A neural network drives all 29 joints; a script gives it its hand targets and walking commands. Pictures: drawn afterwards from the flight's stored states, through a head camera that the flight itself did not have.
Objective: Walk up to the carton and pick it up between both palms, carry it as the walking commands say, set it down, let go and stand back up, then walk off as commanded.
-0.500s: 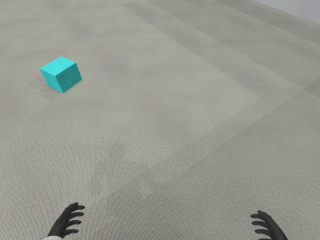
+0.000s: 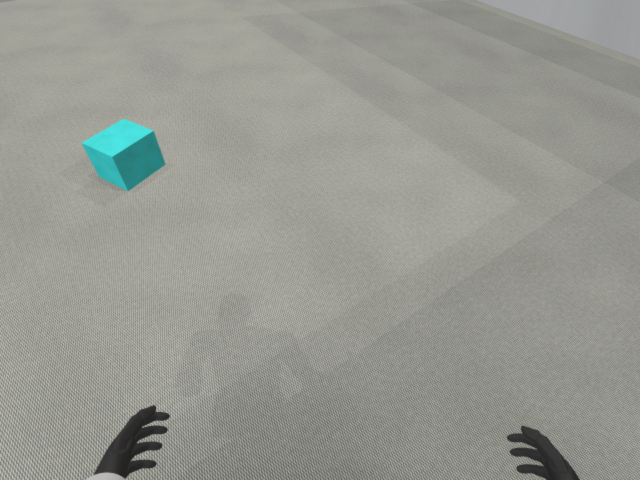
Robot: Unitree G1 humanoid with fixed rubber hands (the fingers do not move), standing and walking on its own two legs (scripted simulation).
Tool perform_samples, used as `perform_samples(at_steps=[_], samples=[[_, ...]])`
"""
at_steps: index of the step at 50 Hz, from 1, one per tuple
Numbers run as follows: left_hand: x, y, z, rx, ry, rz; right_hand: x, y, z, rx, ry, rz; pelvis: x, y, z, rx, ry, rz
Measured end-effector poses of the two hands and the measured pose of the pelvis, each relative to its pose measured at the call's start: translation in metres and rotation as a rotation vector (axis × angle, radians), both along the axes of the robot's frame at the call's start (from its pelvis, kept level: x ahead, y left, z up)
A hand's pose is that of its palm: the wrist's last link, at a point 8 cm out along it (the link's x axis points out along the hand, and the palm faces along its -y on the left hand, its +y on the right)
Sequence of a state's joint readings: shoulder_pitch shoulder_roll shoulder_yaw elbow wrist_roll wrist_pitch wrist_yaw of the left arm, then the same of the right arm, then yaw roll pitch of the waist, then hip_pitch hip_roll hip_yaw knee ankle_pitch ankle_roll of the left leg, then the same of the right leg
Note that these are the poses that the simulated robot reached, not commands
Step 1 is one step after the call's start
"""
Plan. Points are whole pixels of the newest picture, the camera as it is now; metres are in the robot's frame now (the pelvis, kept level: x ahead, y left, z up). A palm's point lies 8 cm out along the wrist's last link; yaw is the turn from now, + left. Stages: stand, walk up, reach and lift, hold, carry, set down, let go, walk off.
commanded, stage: walk up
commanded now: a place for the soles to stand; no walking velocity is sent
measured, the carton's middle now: (125, 154) +1.59 +0.94 -0.66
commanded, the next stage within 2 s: none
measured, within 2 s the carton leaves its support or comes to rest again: neither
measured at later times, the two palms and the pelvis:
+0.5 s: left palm out of the picture +0.14 +0.47 -0.07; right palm (448, 405) +0.23 -0.17 -0.06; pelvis +0.09 +0.12 +0.00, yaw +15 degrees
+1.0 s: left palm out of the picture +0.23 +0.52 -0.05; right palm (368, 260) +0.47 -0.07 -0.05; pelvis +0.25 +0.18 +0.01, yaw +23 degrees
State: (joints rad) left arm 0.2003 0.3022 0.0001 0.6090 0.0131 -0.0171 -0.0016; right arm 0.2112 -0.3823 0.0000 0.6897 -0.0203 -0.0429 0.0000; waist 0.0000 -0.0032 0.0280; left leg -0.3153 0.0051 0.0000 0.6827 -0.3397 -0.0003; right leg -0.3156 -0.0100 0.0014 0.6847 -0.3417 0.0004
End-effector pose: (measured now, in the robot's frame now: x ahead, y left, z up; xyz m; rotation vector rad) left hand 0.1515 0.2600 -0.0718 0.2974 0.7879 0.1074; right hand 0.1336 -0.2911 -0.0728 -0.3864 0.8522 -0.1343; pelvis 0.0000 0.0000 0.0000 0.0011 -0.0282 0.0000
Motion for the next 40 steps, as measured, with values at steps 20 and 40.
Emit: perform_samples(at_steps=[20, 40], samples=[[-0.033, 0.194, -0.002, 0.146, 0.017, 0.197, 0.108, 0.101, 0.010, -0.101, 0.089, 0.322, 0.064, 0.108, -0.016, -0.029, -0.020, 0.257], [0.049, 0.218, 0.025, 0.166, 0.059, 0.245, 0.207, 0.138, 0.001, -0.042, 0.189, 0.345, 0.180, 0.131, 0.005, 0.007, 0.037, 0.326]])
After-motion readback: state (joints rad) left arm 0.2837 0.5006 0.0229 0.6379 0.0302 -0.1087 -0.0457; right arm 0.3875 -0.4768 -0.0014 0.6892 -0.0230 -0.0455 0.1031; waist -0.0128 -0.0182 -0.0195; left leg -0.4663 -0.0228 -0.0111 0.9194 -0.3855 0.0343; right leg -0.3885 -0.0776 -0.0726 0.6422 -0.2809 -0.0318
